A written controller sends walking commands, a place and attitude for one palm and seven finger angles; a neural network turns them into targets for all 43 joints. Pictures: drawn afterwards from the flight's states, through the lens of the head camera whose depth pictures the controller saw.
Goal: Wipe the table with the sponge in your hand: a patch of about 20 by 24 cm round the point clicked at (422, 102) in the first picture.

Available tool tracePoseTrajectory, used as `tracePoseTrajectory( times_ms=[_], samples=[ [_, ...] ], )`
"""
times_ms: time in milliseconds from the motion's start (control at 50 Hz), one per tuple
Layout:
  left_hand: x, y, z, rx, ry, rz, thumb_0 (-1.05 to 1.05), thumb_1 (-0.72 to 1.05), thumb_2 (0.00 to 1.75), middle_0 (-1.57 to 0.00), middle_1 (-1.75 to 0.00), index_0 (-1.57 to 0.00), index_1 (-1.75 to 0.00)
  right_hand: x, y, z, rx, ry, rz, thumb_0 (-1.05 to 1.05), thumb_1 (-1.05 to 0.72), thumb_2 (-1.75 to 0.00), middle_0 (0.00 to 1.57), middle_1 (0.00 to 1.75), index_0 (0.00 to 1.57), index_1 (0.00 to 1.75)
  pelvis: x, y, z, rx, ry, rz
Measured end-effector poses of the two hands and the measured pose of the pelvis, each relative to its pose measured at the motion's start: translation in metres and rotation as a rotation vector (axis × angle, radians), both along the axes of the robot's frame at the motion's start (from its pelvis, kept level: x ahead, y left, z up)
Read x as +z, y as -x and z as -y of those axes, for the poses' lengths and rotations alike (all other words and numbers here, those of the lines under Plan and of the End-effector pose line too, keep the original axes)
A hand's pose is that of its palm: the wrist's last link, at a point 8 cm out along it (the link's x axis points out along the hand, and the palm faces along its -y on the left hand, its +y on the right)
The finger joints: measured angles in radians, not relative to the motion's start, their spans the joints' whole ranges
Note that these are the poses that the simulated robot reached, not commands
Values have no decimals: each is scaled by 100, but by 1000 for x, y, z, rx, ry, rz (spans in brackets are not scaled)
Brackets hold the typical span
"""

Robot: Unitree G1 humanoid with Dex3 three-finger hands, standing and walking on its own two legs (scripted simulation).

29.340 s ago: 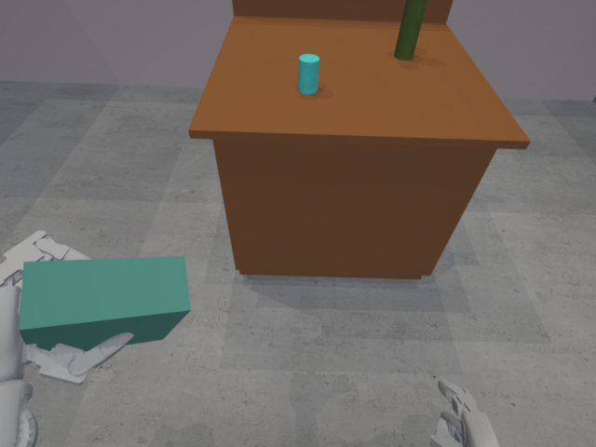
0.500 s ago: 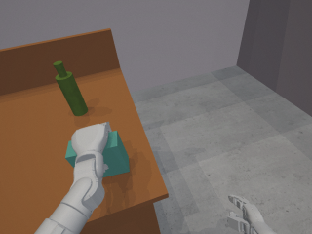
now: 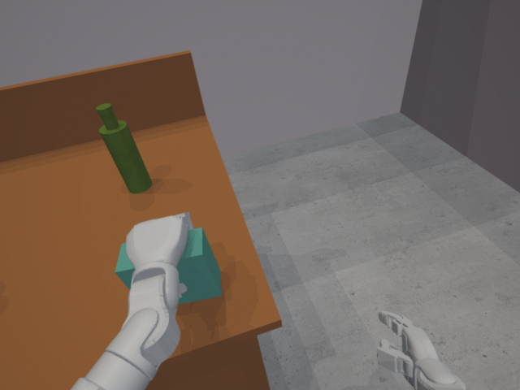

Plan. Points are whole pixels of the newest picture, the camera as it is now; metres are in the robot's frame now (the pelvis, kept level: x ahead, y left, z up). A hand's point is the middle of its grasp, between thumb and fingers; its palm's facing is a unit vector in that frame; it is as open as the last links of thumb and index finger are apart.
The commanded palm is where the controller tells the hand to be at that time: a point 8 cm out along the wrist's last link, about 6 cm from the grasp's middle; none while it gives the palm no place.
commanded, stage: wipe back along the third lane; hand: left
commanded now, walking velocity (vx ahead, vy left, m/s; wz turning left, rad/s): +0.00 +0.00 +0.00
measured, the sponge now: (178, 278) +0.30 +0.19 +0.02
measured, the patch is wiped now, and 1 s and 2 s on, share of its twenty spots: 1.00 1.00 1.00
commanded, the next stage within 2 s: slide back across to the middle lane in 0.60 s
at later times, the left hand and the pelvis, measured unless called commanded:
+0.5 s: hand (172, 261) +0.29 +0.18 +0.08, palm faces +0.07 -0.07 -0.99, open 9.7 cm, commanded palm +0.24 +0.16 +0.10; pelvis +0.00 +0.00 +0.00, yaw +0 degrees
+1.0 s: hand (167, 260) +0.29 +0.19 +0.08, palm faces +0.07 -0.14 -0.99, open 9.7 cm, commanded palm +0.24 +0.20 +0.13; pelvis -0.01 -0.01 +0.00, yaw -1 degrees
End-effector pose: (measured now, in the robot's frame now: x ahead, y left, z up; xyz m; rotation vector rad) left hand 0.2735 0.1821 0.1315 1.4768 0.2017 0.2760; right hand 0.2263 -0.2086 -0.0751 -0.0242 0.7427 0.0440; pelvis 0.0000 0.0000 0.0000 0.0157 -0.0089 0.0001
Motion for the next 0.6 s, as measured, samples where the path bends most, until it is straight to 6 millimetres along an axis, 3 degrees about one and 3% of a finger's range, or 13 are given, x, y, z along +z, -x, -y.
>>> tracePoseTrajectory(
  times_ms=[200, 600],
  samples=[
    [0, 1, -1, 3, 7, 6, 2, -45, 105, -68, -144, -75, -140, 0, -5, -6, 19, -7, 2, 1, -91, -90, 19, 30, 20, 30, -1, -2, -1, 2, 0, -3],
    [1, 8, 3, -7, 0, 26, 2, -44, 105, -67, -145, -75, -140, -3, 9, 0, 3, -11, -13, 1, -91, -90, 19, 30, 20, 30, -2, 4, -1, 1, 0, 4]
  ],
)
